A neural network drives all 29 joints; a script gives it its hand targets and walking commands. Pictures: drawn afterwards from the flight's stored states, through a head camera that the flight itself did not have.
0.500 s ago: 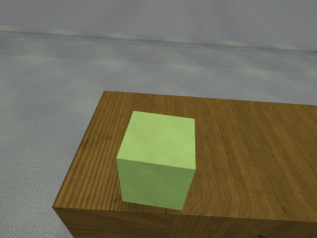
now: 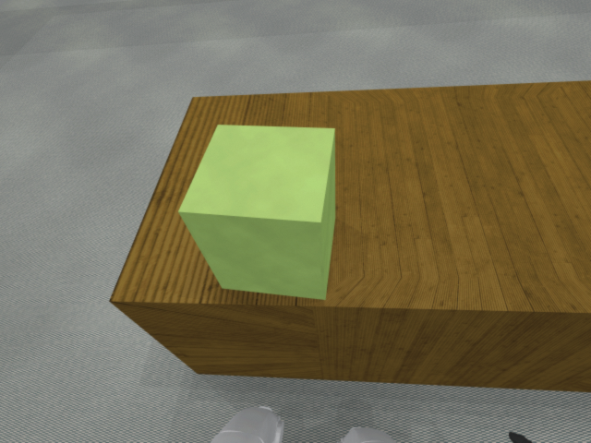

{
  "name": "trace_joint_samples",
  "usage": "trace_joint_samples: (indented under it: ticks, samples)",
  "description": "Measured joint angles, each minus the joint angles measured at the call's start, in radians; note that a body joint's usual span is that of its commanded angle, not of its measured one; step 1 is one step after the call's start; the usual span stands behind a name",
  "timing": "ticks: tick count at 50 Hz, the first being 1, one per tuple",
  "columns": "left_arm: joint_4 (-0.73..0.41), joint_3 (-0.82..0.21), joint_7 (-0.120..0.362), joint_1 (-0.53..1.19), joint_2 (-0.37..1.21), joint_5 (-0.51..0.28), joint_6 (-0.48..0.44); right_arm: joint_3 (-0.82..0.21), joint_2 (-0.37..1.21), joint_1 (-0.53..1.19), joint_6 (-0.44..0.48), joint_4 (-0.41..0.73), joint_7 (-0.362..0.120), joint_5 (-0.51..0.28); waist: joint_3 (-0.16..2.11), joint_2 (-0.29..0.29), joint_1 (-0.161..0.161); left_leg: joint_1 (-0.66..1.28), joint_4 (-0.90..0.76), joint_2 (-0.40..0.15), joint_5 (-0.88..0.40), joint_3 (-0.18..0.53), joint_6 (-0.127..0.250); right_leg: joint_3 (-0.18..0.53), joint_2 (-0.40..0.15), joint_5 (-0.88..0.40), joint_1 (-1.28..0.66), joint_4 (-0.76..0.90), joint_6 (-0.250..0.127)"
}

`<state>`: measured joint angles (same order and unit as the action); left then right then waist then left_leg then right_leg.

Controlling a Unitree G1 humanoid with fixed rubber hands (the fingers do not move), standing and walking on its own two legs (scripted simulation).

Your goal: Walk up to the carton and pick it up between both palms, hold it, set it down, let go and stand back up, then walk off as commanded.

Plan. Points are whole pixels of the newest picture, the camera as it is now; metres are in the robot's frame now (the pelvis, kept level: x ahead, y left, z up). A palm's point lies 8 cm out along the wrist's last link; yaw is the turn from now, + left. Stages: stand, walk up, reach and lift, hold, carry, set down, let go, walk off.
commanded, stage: walk off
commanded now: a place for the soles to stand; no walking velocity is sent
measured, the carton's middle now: (273, 215) +0.50 +0.06 -0.05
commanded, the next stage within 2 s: stand in 1.38 s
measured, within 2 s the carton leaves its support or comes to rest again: neither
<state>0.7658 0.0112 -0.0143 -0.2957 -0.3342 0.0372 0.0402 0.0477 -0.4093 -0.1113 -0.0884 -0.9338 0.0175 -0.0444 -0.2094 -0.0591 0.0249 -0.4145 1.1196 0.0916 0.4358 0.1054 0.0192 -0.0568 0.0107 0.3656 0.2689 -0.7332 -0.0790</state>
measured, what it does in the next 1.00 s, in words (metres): walks backwards: left foot, then right foot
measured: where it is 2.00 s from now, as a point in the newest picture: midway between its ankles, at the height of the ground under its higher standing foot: outside the picture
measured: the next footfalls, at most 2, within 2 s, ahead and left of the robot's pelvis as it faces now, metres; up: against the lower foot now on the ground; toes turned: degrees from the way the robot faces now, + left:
left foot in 0.48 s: -0.07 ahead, +0.15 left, +0.00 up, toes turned -4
right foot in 1.00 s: -0.29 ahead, -0.06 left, +0.00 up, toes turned +5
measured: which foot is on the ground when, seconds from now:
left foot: up 0.00-0.46, down 0.48-1.00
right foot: down 0.00-0.50, up 0.52-0.98, down 1.00-1.00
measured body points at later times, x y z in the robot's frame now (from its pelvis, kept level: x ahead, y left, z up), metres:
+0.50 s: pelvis -0.14 +0.07 -0.03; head -0.10 +0.07 +0.42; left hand +0.01 +0.36 -0.13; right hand -0.05 -0.26 -0.14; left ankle -0.11 +0.15 -0.72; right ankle +0.03 -0.05 -0.71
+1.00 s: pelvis -0.28 +0.08 -0.03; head -0.25 +0.07 +0.42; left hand -0.18 +0.38 -0.14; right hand -0.21 -0.23 -0.15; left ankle -0.11 +0.15 -0.72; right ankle -0.29 -0.04 -0.71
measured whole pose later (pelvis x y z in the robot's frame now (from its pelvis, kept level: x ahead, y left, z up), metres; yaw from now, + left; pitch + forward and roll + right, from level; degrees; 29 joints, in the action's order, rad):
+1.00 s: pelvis -0.28 +0.08 -0.03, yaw -3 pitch -9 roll +0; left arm 0.77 0.02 -0.02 -0.27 -0.37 0.01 0.08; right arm 0.05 -0.36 -0.17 -0.06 -0.86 0.00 -0.04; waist -0.24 0.00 0.03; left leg -0.44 0.74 0.07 0.15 -0.03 0.07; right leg 0.13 0.08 0.49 0.25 -0.95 -0.07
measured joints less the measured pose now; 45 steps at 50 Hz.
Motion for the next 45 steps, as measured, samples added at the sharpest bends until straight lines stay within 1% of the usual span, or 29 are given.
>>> trace_joint_samples:
  ticks: [6,17,19,21,23,24,25,26,27,28,30,33,35,39,45]
  samples:
    - [0.0,0.0,-0.01,0.077,0.0,-0.003,-0.028,0.0,-0.016,0.0,0.0,0.0,0.0,0.0,0.0,-0.011,0.001,0.0,0.032,0.003,0.0,0.002,-0.016,-0.018,0.0,-0.075,0.052,0.05,-0.005]
    - [0.001,0.0,-0.01,0.164,0.0,-0.005,-0.017,0.0,-0.016,0.0,0.0,0.0,-0.003,0.0,0.0,-0.011,0.001,0.0,0.032,0.003,0.0,0.002,-0.017,-0.038,0.0,-0.16,0.1,0.05,-0.005]
    - [0.001,0.0,-0.01,0.18,0.0,-0.005,-0.012,0.0,-0.016,-0.001,0.0,0.0,-0.008,0.0,0.0,-0.011,0.001,0.0,0.025,0.003,0.0,0.002,-0.01,-0.043,0.0,-0.18,0.12,0.05,-0.005]
    - [0.0,0.0,-0.01,0.198,0.0,-0.005,-0.006,0.0,-0.017,-0.005,0.0,0.0,-0.014,0.0,0.0,-0.012,0.001,0.009,-0.02,-0.004,0.001,0.003,0.004,-0.049,0.0,-0.201,0.148,0.05,-0.005]
    - [0.0,0.0,-0.01,0.22,0.0,-0.005,0.001,0.0,-0.017,-0.019,0.001,0.0,-0.02,0.0,0.004,-0.011,0.002,0.04,-0.135,-0.023,0.002,0.004,0.027,-0.059,-0.002,-0.221,0.183,0.044,0.002]
    - [0.001,0.0,-0.01,0.229,-0.001,-0.005,0.005,0.0,-0.017,-0.028,0.003,0.0,-0.022,0.0,0.008,-0.007,0.002,0.058,-0.196,-0.027,0.03,0.003,0.036,-0.06,-0.007,-0.223,0.21,0.025,0.005]
    - [0.002,0.004,-0.011,0.239,-0.005,-0.007,0.012,-0.001,-0.009,-0.029,0.004,0.0,-0.023,0.0,-0.012,0.014,0.0,0.058,-0.192,-0.018,0.041,-0.013,0.042,-0.045,-0.016,-0.19,0.224,-0.01,0.005]
    - [0.002,0.009,-0.012,0.235,-0.006,-0.011,0.02,0.0,0.001,-0.029,0.005,0.0,-0.025,0.0,-0.027,0.032,-0.004,0.059,-0.18,-0.014,0.033,-0.037,0.047,-0.015,-0.011,-0.107,0.243,-0.072,0.005]
    - [0.003,0.009,-0.013,0.22,-0.006,-0.016,0.029,0.0,0.011,-0.032,0.005,0.0,-0.026,0.0,-0.029,0.045,-0.002,0.059,-0.179,-0.015,0.019,-0.057,0.053,0.028,0.007,-0.037,0.266,-0.155,0.005]
    - [0.002,0.009,-0.013,0.206,-0.006,-0.018,0.036,0.0,0.019,-0.039,0.005,0.0,-0.026,0.0,-0.028,0.049,0.004,0.058,-0.181,-0.018,0.004,-0.065,0.057,0.07,0.033,0.007,0.28,-0.239,0.005]
    - [0.001,0.009,-0.013,0.191,-0.006,-0.02,0.041,0.0,0.03,-0.056,0.005,0.0,-0.025,0.0,-0.027,0.05,0.011,0.057,-0.201,-0.018,-0.028,-0.066,0.06,0.141,0.074,0.022,0.282,-0.377,0.005]
    - [0.001,0.009,-0.013,0.159,-0.009,-0.029,0.035,0.0,0.042,-0.059,0.013,0.002,-0.023,0.0,-0.027,0.051,0.01,0.053,-0.248,-0.018,-0.076,-0.076,0.061,0.19,0.088,0.023,0.256,-0.508,0.006]
    - [0.001,0.009,-0.013,0.132,-0.013,-0.032,0.037,0.0,0.048,-0.059,0.021,0.009,-0.021,0.0,-0.027,0.051,0.01,0.046,-0.277,-0.018,-0.107,-0.083,0.067,0.206,0.088,0.023,0.224,-0.538,0.006]
    - [0.001,0.012,-0.013,0.074,-0.03,-0.032,0.047,0.0,0.057,-0.059,0.028,0.032,-0.02,0.0,-0.027,0.058,0.009,0.029,-0.322,-0.018,-0.161,-0.097,0.072,0.209,0.088,0.024,0.149,-0.536,0.006]
    - [0.0,0.013,-0.013,0.031,-0.04,-0.031,0.052,0.0,0.058,-0.059,0.03,0.067,-0.018,0.0,-0.027,0.061,0.009,-0.002,-0.37,-0.018,-0.235,-0.123,0.069,0.21,0.088,0.027,0.074,-0.464,0.006]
